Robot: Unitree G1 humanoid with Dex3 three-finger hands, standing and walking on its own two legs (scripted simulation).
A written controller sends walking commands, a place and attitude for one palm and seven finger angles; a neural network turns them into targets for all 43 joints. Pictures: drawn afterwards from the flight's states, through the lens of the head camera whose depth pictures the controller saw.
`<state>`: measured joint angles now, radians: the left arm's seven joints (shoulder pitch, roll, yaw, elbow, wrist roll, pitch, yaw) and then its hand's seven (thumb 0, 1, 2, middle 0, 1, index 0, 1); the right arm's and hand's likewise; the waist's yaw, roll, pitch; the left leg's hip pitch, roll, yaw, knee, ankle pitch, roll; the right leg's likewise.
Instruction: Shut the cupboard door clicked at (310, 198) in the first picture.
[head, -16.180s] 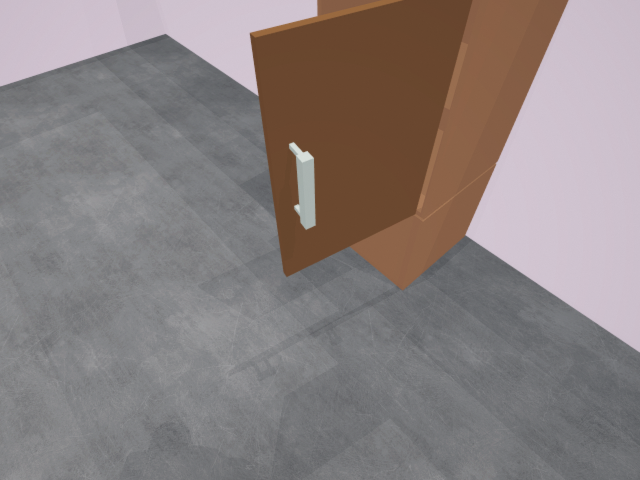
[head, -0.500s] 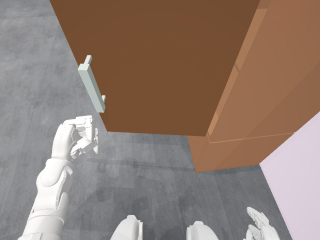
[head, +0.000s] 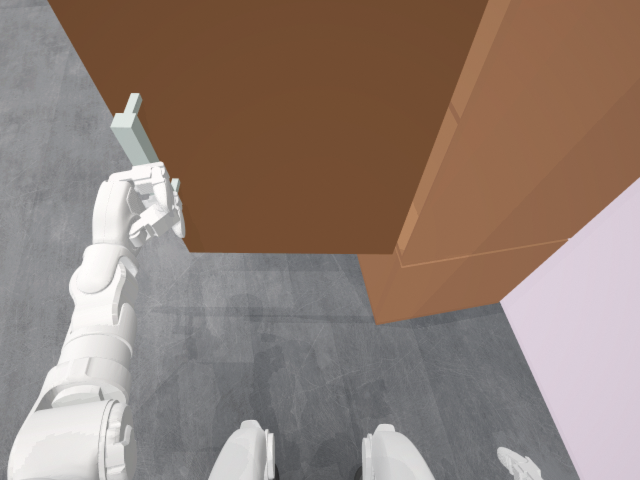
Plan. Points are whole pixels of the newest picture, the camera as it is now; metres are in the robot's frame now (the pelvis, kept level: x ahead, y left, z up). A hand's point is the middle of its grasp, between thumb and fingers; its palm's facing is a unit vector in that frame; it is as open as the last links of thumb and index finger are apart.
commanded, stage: bring the fist close to the handle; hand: left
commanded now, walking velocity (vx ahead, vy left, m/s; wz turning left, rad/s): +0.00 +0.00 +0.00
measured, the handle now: (154, 159) +0.52 +0.23 +0.06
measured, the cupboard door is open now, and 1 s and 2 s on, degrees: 79 72 61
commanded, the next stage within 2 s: push the door shut along its arc in 0.28 s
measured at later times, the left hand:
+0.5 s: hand (172, 216) +0.42 +0.18 +0.06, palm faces -0.05 -1.00 -0.03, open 3.1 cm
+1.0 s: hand (178, 175) +0.48 +0.19 +0.06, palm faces -0.17 -0.98 -0.03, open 3.2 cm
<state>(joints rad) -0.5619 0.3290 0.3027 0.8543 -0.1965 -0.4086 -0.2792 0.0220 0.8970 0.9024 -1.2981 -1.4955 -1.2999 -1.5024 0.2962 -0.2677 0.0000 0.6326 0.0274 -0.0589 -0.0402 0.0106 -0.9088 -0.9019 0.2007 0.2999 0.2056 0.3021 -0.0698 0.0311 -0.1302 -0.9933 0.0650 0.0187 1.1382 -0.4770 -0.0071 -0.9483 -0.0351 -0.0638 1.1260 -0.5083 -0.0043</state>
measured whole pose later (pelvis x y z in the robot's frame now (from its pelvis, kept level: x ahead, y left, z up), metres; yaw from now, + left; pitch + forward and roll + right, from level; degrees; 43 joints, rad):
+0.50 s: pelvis -0.01 +0.00 +0.00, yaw +0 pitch +18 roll -1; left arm -0.59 0.34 0.29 0.93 -0.18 -0.44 -0.29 0.02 0.90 0.90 -1.30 -1.50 -1.30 -1.50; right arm 0.28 -0.27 0.00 0.62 0.03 -0.03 -0.03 0.01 -0.91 -0.90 0.20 0.30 0.21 0.30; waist -0.07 0.03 -0.13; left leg -0.99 0.06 0.02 1.13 -0.47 0.00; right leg -0.94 -0.04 -0.06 1.12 -0.49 0.00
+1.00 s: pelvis -0.01 +0.01 -0.02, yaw -1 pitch +23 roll -3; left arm -0.90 0.51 0.31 1.14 -0.16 -0.38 -0.42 0.02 0.90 0.90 -1.30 -1.50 -1.33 -1.50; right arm 0.34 -0.28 0.02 0.67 0.03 -0.04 -0.03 0.01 -0.91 -0.90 0.20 0.30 0.21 0.30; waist -0.14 0.04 -0.12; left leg -1.15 0.07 0.00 1.22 -0.48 0.01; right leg -1.08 -0.03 -0.08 1.17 -0.50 0.01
